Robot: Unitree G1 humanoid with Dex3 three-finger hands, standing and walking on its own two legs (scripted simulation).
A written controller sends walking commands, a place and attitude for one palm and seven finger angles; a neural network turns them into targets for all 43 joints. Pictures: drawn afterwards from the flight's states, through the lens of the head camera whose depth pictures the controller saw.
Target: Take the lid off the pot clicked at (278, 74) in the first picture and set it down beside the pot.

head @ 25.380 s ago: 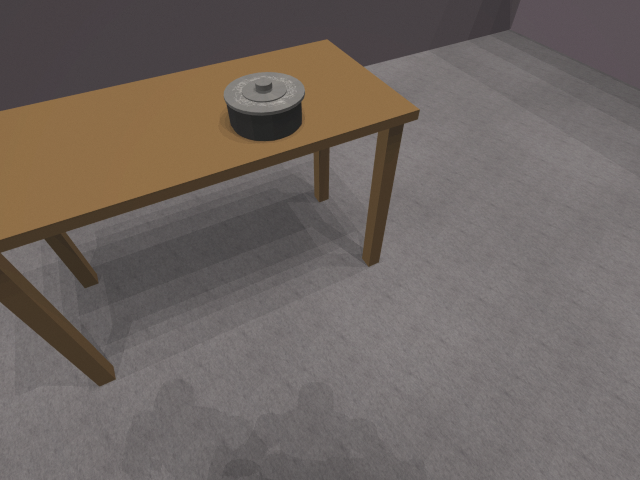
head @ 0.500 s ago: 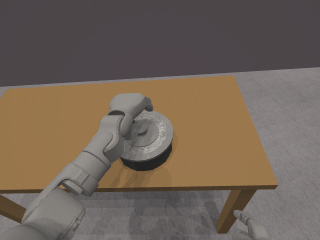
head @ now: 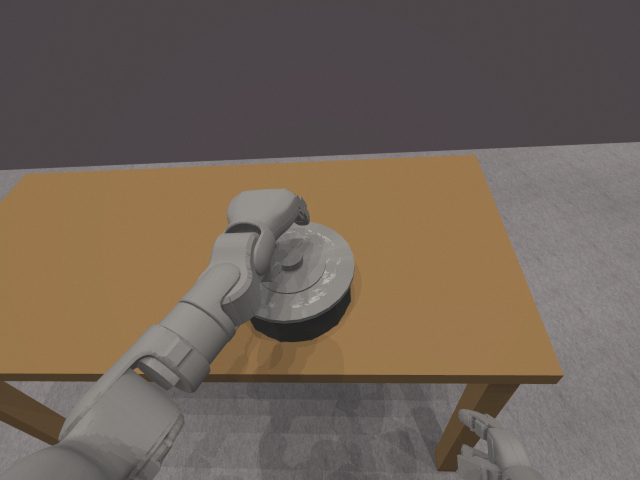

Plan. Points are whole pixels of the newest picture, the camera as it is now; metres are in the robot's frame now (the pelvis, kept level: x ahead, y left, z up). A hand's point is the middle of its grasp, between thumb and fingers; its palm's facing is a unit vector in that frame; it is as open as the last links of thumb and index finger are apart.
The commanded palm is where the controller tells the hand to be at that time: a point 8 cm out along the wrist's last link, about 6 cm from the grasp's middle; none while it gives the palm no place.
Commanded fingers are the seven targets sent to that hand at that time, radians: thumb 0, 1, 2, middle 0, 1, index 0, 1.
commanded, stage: move the open hand above the knob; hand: left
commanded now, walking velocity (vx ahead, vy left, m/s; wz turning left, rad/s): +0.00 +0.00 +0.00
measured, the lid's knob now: (289, 258) +0.43 +0.07 +0.02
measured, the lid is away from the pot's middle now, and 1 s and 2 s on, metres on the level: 0.00 0.00 0.00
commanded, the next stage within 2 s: lower the open fingers around the knob in 0.06 s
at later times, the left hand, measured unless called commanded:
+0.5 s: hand (277, 252) +0.40 +0.08 +0.07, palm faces -0.25 -0.06 -0.97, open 10.1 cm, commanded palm +0.38 +0.09 +0.13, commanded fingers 0.00 -0.27 1.37 -0.83 -0.08 -0.83 -0.08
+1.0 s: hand (278, 262) +0.40 +0.09 +0.05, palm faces -0.28 -0.08 -0.96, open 10.1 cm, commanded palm +0.38 +0.09 +0.11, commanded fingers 0.00 -0.27 1.37 -0.83 -0.08 -0.83 -0.08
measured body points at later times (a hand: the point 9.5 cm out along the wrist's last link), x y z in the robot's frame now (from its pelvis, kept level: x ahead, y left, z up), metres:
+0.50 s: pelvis +0.00 -0.01 +0.00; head +0.01 -0.05 +0.45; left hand +0.41 +0.08 +0.13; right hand +0.18 -0.23 -0.12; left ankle +0.02 +0.07 -0.74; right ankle -0.03 -0.10 -0.74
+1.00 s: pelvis +0.01 -0.01 +0.00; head +0.02 -0.05 +0.45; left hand +0.41 +0.09 +0.10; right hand +0.16 -0.25 -0.13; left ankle +0.02 +0.07 -0.74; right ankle -0.03 -0.10 -0.74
